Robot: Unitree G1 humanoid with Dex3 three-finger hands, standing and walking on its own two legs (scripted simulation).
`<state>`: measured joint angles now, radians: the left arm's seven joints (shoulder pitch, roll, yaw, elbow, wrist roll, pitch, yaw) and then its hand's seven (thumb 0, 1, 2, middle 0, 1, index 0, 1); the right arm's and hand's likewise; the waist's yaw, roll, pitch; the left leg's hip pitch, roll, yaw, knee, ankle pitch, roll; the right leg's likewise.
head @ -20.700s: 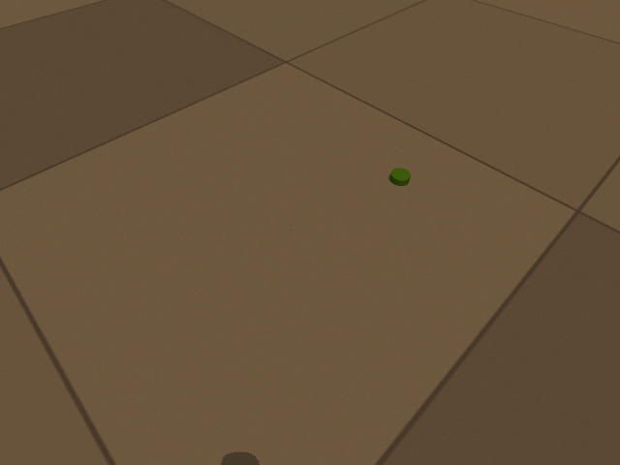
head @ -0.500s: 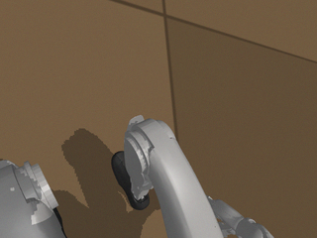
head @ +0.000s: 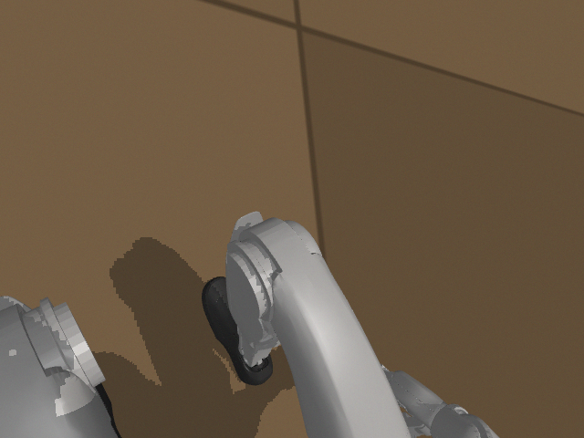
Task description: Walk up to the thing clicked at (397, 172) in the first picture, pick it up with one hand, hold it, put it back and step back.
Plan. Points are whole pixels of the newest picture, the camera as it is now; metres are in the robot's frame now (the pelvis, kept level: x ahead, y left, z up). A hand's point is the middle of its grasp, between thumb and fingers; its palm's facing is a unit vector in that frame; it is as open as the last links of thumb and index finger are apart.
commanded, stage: close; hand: left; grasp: from above
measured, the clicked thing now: out of the picture +0.45 +0.34 -0.29
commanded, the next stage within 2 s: settle in 0.08 s
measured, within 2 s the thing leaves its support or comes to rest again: leaves its support in 0.52 s
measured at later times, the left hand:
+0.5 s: hand out of the picture +0.44 +0.33 -0.25, palm faces -0.42 -0.17 -0.89, open 10.8 cm
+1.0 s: hand out of the picture +0.43 +0.34 -0.17, palm faces -0.43 -0.13 -0.89, open 10.7 cm
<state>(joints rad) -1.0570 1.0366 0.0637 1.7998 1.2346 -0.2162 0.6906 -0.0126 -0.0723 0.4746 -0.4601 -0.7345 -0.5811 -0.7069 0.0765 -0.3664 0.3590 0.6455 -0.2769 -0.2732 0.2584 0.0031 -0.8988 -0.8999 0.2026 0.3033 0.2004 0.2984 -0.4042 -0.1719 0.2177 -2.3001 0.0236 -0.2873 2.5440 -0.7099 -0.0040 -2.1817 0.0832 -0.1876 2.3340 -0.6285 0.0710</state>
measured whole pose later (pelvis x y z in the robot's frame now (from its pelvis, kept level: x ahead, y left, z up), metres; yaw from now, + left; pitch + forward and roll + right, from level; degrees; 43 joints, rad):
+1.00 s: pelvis +0.01 -0.01 +0.01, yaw +5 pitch +32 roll -11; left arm -0.93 0.77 0.05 1.42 1.18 -0.13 0.39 0.00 -0.11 0.46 -0.56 -0.61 -0.69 -0.59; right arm 0.13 -0.31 0.15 0.69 -0.14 -0.14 0.24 0.00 -0.91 -0.90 0.20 0.30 0.20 0.30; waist -0.27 -0.01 0.00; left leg -2.33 0.01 -0.19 2.45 -0.69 0.00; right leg -2.23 0.04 -0.11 2.32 -0.66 0.05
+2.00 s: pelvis +0.00 -0.01 +0.15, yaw +12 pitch +32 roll -5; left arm -0.57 0.57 -0.05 0.84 1.03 -0.05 0.11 0.03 -0.10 0.56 -0.49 -0.67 -0.61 -0.67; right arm 0.16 -0.26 -0.02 0.66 0.00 0.03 0.05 0.01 -0.91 -0.90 0.20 0.30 0.20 0.30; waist -0.11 0.05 -0.19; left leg -1.91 0.01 -0.08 1.98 -0.63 0.01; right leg -1.85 0.01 -0.03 1.92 -0.63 0.04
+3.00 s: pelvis +0.07 +0.01 +0.42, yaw +14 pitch +10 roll -1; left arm -0.33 0.37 -0.18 0.86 1.00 0.03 0.16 0.02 -0.12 0.58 -0.50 -0.67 -0.62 -0.67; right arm 0.27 -0.24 -0.04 0.75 0.04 0.00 -0.05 0.01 -0.90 -0.90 0.21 0.30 0.20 0.30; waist -0.06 0.04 -0.09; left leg -0.65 0.03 0.01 0.86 -0.39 0.00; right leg -0.64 0.00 0.02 0.83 -0.37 0.02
